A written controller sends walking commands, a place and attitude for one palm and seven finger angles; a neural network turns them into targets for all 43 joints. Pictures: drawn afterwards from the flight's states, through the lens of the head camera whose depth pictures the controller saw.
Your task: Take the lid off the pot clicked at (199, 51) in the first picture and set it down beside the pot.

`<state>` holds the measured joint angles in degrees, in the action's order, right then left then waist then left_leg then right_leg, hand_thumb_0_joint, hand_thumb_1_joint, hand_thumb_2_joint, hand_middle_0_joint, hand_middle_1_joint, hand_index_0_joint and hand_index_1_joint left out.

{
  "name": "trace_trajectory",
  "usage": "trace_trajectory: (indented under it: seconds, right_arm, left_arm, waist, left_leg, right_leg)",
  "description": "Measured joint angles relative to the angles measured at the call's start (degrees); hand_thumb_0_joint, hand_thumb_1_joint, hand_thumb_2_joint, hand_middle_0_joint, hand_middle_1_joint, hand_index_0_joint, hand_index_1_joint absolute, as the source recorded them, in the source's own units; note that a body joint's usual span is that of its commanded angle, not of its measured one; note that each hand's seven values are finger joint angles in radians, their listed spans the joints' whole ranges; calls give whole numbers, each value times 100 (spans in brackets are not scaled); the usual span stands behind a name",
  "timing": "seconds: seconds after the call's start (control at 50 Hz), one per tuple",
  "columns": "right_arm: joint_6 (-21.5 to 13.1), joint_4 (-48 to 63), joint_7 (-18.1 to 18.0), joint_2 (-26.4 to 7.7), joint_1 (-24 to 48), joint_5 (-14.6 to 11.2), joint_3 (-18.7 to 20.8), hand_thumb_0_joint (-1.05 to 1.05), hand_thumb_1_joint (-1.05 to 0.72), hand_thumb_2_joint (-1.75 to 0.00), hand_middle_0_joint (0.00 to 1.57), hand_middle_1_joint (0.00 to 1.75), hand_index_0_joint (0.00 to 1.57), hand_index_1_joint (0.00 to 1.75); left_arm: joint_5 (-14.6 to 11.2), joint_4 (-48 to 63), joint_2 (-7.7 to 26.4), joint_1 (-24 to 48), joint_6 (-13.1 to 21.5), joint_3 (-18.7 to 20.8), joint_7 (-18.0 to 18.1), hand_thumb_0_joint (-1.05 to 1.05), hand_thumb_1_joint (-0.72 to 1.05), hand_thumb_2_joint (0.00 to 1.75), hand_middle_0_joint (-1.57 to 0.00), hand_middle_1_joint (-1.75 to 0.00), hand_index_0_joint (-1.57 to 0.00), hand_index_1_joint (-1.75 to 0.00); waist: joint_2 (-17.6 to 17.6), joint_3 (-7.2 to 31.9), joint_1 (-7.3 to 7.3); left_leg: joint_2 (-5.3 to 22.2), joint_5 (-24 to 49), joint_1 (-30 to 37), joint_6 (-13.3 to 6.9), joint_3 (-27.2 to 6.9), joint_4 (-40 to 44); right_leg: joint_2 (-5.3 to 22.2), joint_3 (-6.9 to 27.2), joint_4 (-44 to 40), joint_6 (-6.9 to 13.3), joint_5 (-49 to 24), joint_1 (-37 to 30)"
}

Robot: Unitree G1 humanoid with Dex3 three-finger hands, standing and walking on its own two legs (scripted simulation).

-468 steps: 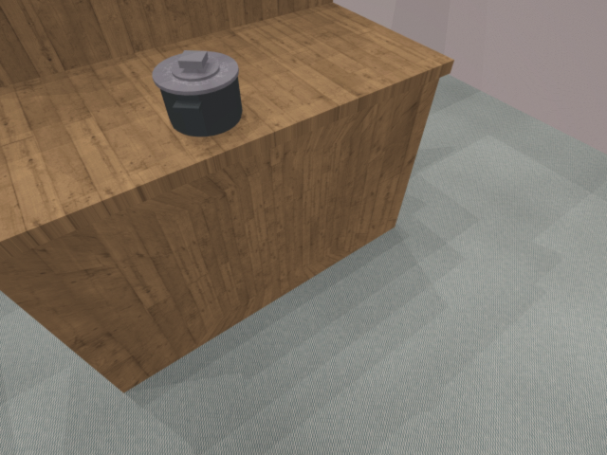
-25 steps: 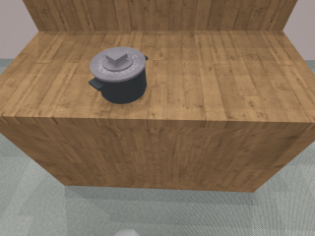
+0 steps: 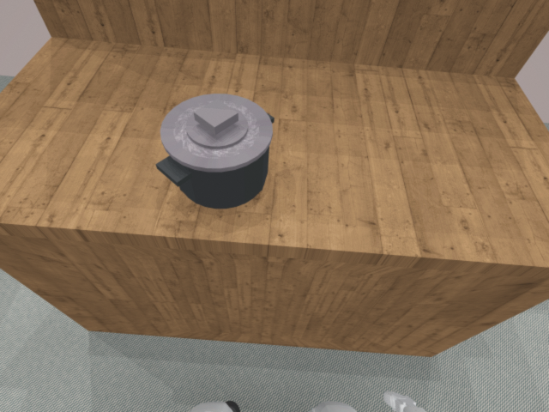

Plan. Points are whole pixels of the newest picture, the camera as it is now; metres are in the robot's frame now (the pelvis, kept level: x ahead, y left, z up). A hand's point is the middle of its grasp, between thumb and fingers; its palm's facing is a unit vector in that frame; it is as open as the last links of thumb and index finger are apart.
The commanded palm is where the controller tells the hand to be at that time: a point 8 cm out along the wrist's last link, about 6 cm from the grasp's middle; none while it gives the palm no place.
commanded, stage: come to a stop and stand still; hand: left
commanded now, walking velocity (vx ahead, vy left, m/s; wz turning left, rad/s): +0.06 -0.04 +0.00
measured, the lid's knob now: (216, 116) +0.50 +0.15 +0.13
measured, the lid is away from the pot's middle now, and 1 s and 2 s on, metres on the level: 0.00 0.00 0.00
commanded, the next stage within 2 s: look again from close up in 1.44 s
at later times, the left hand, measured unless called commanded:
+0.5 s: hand out of the picture +0.06 +0.15 -0.18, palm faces -0.01 -0.97 -0.23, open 7.3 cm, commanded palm none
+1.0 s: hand out of the picture +0.04 +0.13 -0.18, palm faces +0.02 -0.98 -0.18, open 7.4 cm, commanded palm none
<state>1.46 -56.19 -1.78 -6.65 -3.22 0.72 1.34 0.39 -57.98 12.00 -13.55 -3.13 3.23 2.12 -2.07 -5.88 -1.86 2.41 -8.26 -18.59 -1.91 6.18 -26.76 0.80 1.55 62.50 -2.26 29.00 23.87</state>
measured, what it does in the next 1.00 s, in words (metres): steps on the spot: right foot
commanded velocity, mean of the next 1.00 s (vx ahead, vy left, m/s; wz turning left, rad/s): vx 0.03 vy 0.02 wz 0.00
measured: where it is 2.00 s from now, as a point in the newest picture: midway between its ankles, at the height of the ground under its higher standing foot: outside the picture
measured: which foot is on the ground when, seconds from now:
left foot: down 0.00-1.00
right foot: up 0.00-0.12, down 0.14-1.00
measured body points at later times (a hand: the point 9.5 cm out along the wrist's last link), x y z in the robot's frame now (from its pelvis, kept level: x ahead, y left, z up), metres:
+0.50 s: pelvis -0.01 -0.03 -0.02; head -0.01 -0.05 +0.43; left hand +0.06 +0.20 -0.16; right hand -0.05 -0.27 -0.18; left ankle +0.06 +0.10 -0.74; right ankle -0.01 -0.17 -0.74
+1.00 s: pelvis +0.04 -0.04 -0.01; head +0.06 -0.04 +0.44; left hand +0.04 +0.18 -0.17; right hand +0.09 -0.29 -0.16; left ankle +0.07 +0.10 -0.74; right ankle -0.01 -0.17 -0.74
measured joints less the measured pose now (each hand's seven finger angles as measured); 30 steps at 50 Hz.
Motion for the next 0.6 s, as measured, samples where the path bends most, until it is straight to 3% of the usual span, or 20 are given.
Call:
trace_trajectory:
  seconds: [0.08, 0.12, 0.14, 0.18, 0.22, 0.26, 0.34, 0.44, 0.6]
  right_arm:
    - [44, -25, 38, -132, -145, 31, 91, 0, -91, -89, 21, 29, 20, 30]
    - [70, -8, 115, -237, -314, 15, 124, 0, -91, -89, 21, 30, 20, 30]
    - [99, 78, 165, -257, -424, 16, 129, 1, -91, -89, 21, 30, 21, 30]
    - [154, 207, 227, -490, -526, 40, 186, 1, -91, -89, 21, 30, 20, 30]
    - [150, 244, 250, -679, -734, 37, 218, 1, -91, -90, 21, 29, 20, 30]
    - [116, 225, 257, -735, -1000, 32, 201, 1, -91, -90, 20, 29, 20, 30]
    - [67, 199, 238, -775, -1585, 112, 166, 1, -91, -90, 20, 29, 20, 30]
    - [120, -77, 209, -586, -2014, 103, 88, 1, -91, -90, 20, 29, 20, 30]
    - [-59, -206, 168, -251, -2064, 52, -13, 1, -91, -90, 20, 29, 20, 30]
  left_arm:
    - [23, 133, 80, 76, -21, 39, -38, 0, 91, 89, -20, -29, -20, -29]
    - [62, 223, 131, -38, 65, -44, -26, 0, 91, 89, -20, -29, -20, -29]
    - [92, 327, 212, -164, 135, -71, -24, 0, 91, 89, -20, -29, -20, -29]
    - [133, 244, 105, -155, 197, -165, -21, 0, 91, 89, -20, -29, -20, -29]
    - [122, 172, -33, -181, 210, -259, -53, 0, 91, 89, -20, -29, -20, -29]
    - [108, 162, -87, -212, 211, -283, -64, 0, 91, 89, -20, -29, -20, -29]
    - [89, 255, -180, -142, 103, -311, -105, 0, 91, 89, -20, -29, -20, -29]
    - [46, 410, -213, -97, 228, -294, -120, 0, 91, 89, -20, -29, -20, -29]
    - [16, 192, -211, -189, 193, -271, -101, 0, 91, 89, -20, -29, -20, -29]
  waist:
    - [129, 37, 82]
    - [147, 229, 64]
    - [-12, 369, 45]
    - [250, 306, 153]
    - [492, 296, 310]
    - [455, 339, 385]
    - [455, 492, 498]
    - [377, 556, 446]
    - [337, 486, 457]
  left_leg:
    - [83, 91, -86, 92, -38, 3]
    - [137, -63, -319, 150, 1, -307]
    - [63, -372, -547, 185, 93, -662]
    - [80, -927, -764, 248, -145, -1326]
    - [41, -1079, -706, 238, -400, -1557]
    - [-15, -882, -508, 239, -418, -1461]
    - [-66, -671, -444, 213, -468, -1413]
    - [-146, -769, -426, 230, -555, -1271]
    - [-75, -518, -255, 321, -569, -888]
  right_leg:
    - [128, -99, -841, 35, -48, -174]
    - [184, -68, -1977, 167, -252, -448]
    - [304, 148, -2601, 310, -297, -526]
    - [202, 136, -2330, 200, -874, -398]
    - [132, 47, -2096, 56, -803, -492]
    - [161, 72, -2000, -1, -684, -613]
    - [145, 76, -1806, 163, -224, -633]
    - [92, 152, -2026, 159, -597, -680]
    - [22, 157, -2418, 128, -706, -844]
